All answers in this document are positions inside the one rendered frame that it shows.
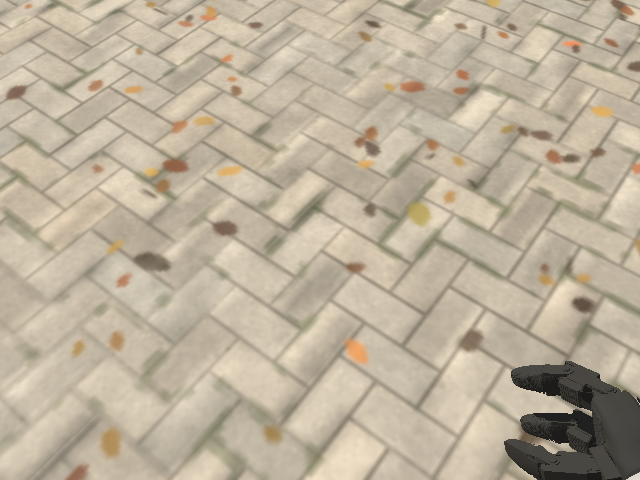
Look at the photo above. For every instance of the right robot hand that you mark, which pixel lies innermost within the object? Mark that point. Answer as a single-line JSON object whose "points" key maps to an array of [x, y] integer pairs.
{"points": [[607, 444]]}

